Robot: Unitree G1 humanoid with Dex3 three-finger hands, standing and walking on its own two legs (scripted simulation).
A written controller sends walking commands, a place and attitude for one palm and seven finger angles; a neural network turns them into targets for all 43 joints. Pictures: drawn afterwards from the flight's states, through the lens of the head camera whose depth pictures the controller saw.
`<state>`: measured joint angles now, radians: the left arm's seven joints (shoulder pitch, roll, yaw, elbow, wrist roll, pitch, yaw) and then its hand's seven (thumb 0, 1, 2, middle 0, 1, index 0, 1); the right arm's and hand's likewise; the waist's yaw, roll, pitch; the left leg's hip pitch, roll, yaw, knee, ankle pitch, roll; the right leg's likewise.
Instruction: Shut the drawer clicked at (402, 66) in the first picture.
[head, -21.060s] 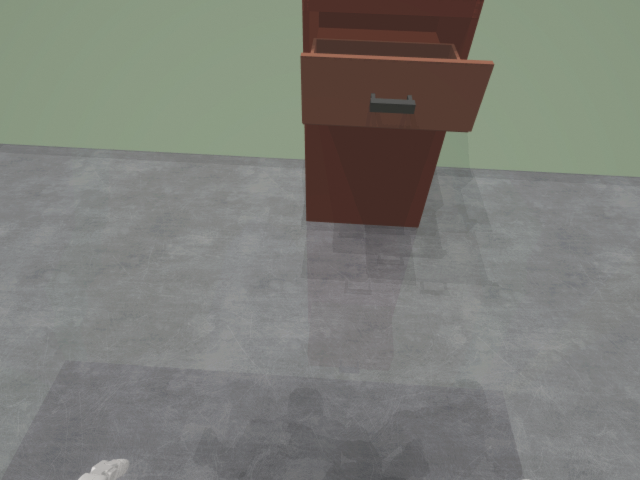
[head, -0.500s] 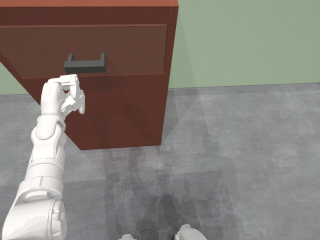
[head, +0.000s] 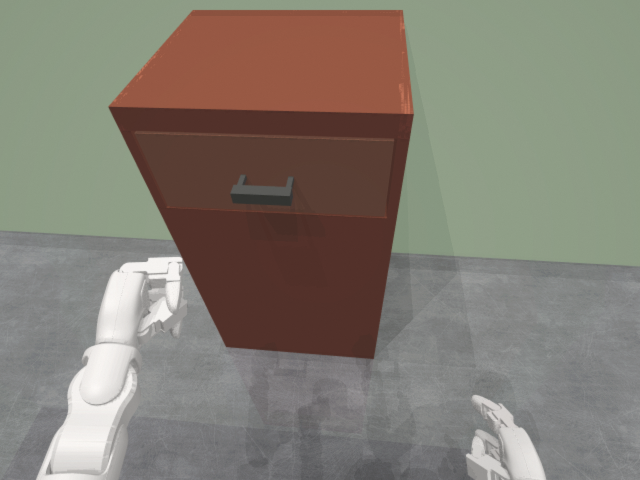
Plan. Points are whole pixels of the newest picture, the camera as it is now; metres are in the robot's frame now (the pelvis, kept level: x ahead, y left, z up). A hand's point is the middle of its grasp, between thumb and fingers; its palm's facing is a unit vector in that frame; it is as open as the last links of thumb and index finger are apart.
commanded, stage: draw the hand back to the body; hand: left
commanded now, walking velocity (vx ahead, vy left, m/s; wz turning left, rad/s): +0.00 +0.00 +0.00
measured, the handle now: (264, 187) +0.60 +0.15 +0.00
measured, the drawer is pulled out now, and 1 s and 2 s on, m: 0.00 0.00 0.00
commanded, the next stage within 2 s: step back with the hand held close in 0.66 s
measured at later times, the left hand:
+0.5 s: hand (37, 418) +0.14 +0.23 +0.17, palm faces +0.40 -0.82 -0.41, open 3.2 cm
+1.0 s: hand (39, 414) +0.15 +0.23 +0.17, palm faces +0.36 -0.81 -0.47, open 3.2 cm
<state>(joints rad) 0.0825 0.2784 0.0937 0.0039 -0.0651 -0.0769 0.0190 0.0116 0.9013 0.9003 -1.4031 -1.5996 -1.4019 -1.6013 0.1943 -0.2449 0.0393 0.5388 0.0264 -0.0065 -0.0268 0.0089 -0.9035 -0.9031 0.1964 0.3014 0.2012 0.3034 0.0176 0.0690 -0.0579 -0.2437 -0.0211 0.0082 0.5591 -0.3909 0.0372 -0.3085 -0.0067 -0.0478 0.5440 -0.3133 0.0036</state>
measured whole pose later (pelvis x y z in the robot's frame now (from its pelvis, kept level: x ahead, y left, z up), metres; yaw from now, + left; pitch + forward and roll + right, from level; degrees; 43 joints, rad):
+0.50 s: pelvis -0.04 -0.01 +0.01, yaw +0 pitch -5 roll -1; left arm 0.53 0.34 0.28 -0.46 -0.06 -0.08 0.11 0.01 0.90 0.90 -1.41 -1.60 -1.41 -1.60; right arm 0.22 -0.24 0.04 0.61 0.01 -0.07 -0.06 0.01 -0.90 -0.90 0.20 0.30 0.20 0.30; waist 0.06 0.08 0.00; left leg -0.05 -0.01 0.00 0.44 -0.30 0.02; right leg -0.11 0.01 -0.05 0.42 -0.22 -0.02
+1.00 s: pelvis -0.05 -0.01 +0.01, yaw +0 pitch +0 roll -1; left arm 0.56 0.35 0.34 -0.46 -0.04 -0.21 0.12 0.01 0.89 0.90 -1.41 -1.60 -1.41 -1.60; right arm 0.19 -0.24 0.00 0.62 -0.01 -0.07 -0.06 0.01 -0.90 -0.90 0.20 0.30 0.20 0.30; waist 0.00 0.06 0.03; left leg -0.18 -0.02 0.00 0.46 -0.27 0.03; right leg -0.23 0.00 -0.06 0.41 -0.17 -0.01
